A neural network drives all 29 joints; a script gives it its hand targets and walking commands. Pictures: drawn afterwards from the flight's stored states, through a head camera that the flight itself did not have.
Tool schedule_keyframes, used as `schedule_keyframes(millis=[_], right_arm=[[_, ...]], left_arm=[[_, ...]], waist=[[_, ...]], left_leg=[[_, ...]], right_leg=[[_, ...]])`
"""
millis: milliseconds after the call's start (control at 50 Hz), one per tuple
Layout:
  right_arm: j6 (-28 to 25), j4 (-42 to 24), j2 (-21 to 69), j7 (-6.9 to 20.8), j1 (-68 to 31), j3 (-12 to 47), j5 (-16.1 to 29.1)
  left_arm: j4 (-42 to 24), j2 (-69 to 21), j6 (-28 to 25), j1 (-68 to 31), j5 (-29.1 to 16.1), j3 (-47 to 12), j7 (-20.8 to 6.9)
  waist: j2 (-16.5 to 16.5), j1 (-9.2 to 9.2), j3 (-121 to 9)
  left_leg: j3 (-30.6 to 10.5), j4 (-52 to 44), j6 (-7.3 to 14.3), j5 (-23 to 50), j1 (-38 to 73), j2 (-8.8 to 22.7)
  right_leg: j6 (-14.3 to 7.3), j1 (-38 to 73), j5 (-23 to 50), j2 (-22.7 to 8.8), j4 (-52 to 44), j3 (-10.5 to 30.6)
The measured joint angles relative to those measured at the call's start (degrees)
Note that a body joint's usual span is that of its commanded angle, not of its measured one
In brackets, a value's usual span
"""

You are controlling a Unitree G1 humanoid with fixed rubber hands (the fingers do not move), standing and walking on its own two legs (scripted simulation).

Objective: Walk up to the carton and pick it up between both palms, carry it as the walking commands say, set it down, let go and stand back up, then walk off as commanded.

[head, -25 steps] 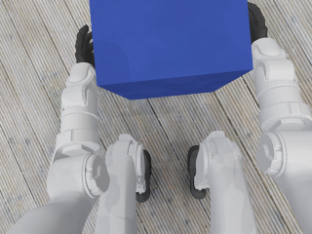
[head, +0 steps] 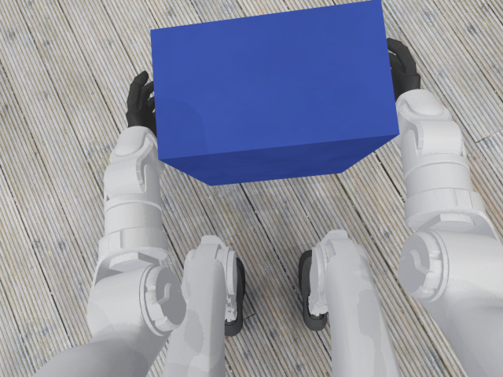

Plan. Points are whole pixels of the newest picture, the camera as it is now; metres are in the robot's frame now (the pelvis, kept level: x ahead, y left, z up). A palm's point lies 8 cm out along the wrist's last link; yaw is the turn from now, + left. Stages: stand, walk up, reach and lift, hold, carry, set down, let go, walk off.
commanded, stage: reach and lift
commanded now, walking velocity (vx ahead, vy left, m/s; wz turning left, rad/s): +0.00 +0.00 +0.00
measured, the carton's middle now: (270, 120) +0.50 -0.02 -0.14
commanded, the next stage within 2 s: none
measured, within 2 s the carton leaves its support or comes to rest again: neither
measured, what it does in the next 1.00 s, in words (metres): rises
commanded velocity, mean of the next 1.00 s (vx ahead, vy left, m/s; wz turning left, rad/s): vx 0.00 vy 0.00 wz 0.00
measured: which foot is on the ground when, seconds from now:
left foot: down 0.00-1.00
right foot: down 0.00-1.00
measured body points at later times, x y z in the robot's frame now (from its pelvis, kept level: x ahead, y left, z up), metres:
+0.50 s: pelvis +0.02 +0.00 +0.06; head +0.25 -0.02 +0.44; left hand +0.47 +0.18 -0.01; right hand +0.49 -0.20 -0.01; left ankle +0.11 +0.12 -0.46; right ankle +0.11 -0.10 -0.46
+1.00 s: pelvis +0.04 +0.00 +0.12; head +0.24 -0.02 +0.53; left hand +0.46 +0.18 +0.06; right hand +0.48 -0.20 +0.06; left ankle +0.11 +0.12 -0.46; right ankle +0.11 -0.10 -0.46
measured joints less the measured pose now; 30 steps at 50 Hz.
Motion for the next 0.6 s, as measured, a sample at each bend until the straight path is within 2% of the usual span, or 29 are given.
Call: schedule_keyframes(millis=[600], right_arm=[[0.87,-5.03,4.53,1.27,10.33,-1.0,-2.6]], left_arm=[[-3.51,-2.57,0.26,10.16,1.2,-0.79,-1.58]], waist=[[-0.32,0.31,-3.94]], left_leg=[[-0.53,-13.4,0.05,1.14,15.03,-0.14]], right_leg=[[0.37,15.23,0.86,0.46,-13.33,0.17]])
